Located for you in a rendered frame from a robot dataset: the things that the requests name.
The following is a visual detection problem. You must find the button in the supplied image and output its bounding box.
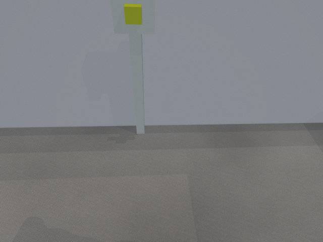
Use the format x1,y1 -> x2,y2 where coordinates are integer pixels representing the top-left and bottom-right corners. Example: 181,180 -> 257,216
124,4 -> 142,25

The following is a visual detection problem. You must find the panel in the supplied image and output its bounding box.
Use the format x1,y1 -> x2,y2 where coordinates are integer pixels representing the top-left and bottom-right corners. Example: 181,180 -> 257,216
110,0 -> 155,134

